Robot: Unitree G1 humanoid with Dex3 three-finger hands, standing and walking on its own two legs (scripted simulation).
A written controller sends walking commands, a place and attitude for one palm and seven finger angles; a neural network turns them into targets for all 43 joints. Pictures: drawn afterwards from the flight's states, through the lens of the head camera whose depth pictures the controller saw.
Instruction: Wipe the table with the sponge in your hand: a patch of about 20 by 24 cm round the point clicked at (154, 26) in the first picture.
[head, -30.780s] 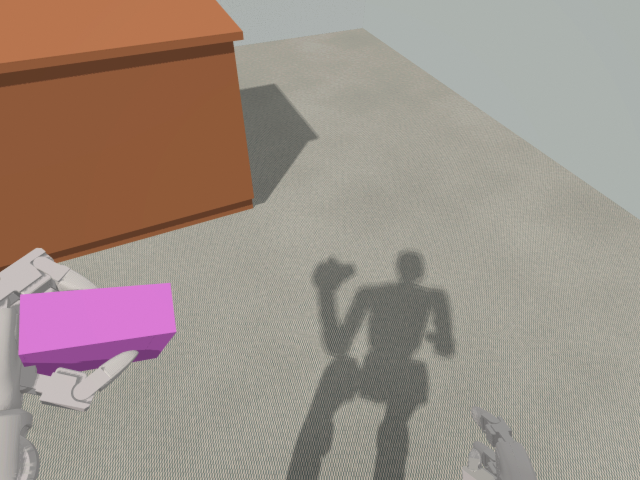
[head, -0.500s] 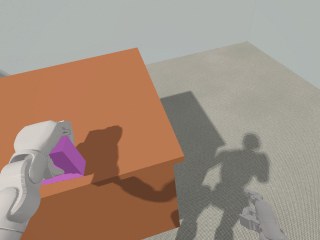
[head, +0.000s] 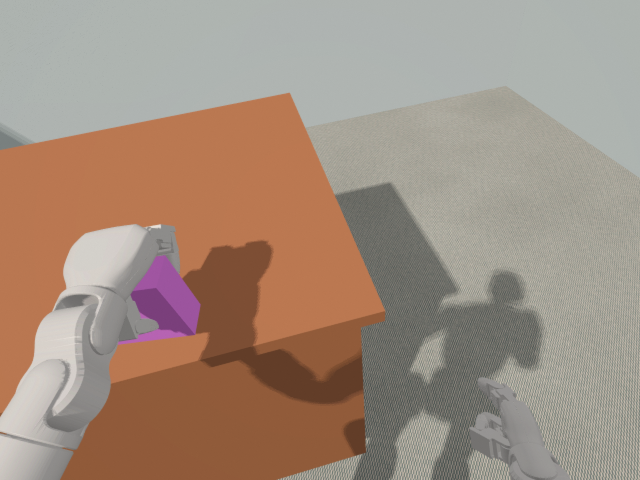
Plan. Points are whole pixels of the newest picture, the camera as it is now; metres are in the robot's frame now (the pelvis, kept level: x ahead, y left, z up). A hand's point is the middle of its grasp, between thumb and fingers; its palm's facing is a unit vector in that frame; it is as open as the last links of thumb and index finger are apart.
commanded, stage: move the sponge above the wiping area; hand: left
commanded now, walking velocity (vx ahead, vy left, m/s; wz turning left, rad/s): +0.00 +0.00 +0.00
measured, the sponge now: (146, 309) +0.27 +0.28 +0.09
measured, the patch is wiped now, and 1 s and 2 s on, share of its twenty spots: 0.00 0.00 0.00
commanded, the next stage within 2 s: lower the sponge onto the table in 1.94 s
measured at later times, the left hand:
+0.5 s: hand (143, 271) +0.28 +0.26 +0.15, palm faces +0.08 -0.05 -1.00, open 9.2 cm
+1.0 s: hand (133, 257) +0.29 +0.27 +0.16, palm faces +0.15 -0.01 -0.99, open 9.2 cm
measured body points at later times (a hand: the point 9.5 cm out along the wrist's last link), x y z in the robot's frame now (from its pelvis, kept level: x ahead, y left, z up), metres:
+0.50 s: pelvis +0.01 -0.01 +0.00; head +0.00 -0.05 +0.45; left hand +0.27 +0.26 +0.20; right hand +0.25 -0.22 -0.09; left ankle +0.03 +0.09 -0.75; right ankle +0.00 -0.10 -0.75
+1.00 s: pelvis +0.01 -0.02 +0.00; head +0.00 -0.06 +0.45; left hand +0.28 +0.27 +0.22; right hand +0.24 -0.23 -0.10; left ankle +0.03 +0.09 -0.75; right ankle +0.00 -0.10 -0.75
